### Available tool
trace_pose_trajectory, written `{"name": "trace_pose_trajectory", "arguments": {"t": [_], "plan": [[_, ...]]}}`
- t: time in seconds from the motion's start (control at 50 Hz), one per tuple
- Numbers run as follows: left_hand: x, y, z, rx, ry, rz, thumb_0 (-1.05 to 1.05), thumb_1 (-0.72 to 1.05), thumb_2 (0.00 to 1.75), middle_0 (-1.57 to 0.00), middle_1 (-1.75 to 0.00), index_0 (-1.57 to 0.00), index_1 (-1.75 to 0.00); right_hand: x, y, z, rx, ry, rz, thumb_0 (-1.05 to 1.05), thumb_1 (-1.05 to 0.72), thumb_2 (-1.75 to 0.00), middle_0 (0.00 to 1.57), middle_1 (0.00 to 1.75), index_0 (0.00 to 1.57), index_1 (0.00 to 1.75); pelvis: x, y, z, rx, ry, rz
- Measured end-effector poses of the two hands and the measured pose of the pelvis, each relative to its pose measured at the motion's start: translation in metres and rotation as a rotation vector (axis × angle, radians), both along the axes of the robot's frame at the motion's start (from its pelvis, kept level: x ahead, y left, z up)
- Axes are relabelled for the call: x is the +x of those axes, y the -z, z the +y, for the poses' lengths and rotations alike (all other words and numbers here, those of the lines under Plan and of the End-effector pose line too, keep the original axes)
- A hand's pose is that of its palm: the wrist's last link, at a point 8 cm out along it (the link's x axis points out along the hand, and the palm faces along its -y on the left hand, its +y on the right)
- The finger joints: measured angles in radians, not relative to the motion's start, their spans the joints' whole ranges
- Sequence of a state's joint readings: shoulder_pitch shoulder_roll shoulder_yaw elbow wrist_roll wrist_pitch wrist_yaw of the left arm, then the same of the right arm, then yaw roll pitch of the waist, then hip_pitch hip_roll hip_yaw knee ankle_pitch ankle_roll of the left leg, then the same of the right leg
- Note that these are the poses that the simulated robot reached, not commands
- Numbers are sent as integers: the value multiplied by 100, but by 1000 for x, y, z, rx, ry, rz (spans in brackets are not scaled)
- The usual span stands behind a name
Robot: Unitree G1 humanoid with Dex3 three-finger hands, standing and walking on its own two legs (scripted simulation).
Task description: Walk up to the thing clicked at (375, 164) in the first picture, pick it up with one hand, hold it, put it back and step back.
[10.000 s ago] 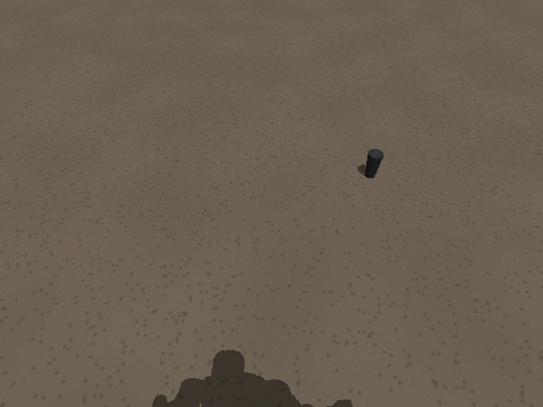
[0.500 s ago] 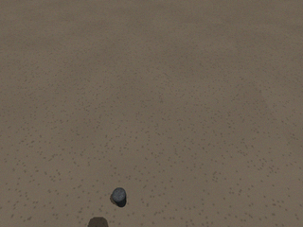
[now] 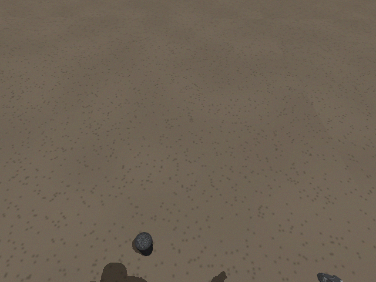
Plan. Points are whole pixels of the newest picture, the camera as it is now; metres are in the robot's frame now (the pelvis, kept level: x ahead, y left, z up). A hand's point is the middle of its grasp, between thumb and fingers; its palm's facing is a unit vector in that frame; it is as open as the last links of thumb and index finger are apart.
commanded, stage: walk up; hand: left
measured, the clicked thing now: (145, 245) +0.40 +0.22 -0.68
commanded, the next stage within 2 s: none
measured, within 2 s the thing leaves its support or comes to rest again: neither
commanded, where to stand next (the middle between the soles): +0.06 -0.01 m, yaw +1 degrees
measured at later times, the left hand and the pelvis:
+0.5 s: hand out of the picture +0.12 +0.23 -0.13, palm faces -0.04 -0.95 -0.32, open 7.4 cm; pelvis +0.00 -0.01 +0.02, yaw -1 degrees
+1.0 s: hand out of the picture -0.04 +0.24 -0.12, palm faces +0.08 -0.90 -0.42, open 7.4 cm; pelvis -0.06 -0.04 +0.02, yaw +3 degrees
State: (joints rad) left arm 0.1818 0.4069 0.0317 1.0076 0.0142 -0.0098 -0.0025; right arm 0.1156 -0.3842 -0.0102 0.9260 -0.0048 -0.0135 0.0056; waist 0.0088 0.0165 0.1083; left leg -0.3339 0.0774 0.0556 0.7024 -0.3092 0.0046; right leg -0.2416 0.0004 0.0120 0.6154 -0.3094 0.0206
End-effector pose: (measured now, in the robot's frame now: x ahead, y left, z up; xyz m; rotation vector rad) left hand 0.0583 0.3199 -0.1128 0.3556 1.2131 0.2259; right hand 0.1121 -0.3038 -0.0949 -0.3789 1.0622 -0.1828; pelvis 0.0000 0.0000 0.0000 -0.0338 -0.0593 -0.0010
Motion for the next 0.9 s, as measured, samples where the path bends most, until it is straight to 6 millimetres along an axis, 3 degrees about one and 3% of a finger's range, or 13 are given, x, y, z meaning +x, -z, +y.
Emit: {"name": "trace_pose_trajectory", "arguments": {"t": [0.26, 0.46, 0.54, 0.66, 0.74, 0.8, 0.9], "plan": [[37, -15, -35, -50, 49, -35, 1, 91, 90, -20, -30, -20, -30, -48, 10, -4, 66, 85, 145, 0, -90, -90, 20, 30, 20, 30, 3, -16, -9, 34, 9, 1], [57, -19, -43, -71, 55, -52, 1, 91, 90, -20, -30, -20, -30, -56, 2, -11, 49, 119, 168, 0, -90, -90, 20, 30, 20, 30, 5, -22, -10, 34, 17, 13], [56, -15, -36, -54, 34, -50, 1, 91, 90, -20, -30, -20, -30, -55, 2, -18, 28, 129, 172, 0, -90, -90, 20, 30, 20, 30, -7, -18, -12, 38, 14, 21], [32, -8, -31, -4, 24, -19, 1, 91, 90, -20, -30, -20, -30, -52, 9, -37, 4, 107, 141, 0, -90, -90, 20, 30, 21, 30, -32, -6, -26, 52, 20, 22], [-9, -4, -37, 32, -2, 20, 1, 91, 90, -20, -30, -20, -30, -42, 23, -55, 5, 90, 94, 0, -90, -90, 20, 30, 21, 30, -47, 7, -40, 53, 25, 28], [-43, -7, -45, 44, -2, 72, 1, 91, 90, -20, -30, -20, -30, -41, 26, -57, 8, 70, 76, 0, -90, -90, 20, 30, 20, 30, -61, 4, -43, 64, 31, 28], [-82, -22, -49, 47, -44, 61, 1, 91, 90, -21, -30, -20, -30, -62, 25, -50, 46, 11, 119, 0, -90, -90, 20, 30, 20, 30, -67, -6, -42, 46, -8, 36]]}}
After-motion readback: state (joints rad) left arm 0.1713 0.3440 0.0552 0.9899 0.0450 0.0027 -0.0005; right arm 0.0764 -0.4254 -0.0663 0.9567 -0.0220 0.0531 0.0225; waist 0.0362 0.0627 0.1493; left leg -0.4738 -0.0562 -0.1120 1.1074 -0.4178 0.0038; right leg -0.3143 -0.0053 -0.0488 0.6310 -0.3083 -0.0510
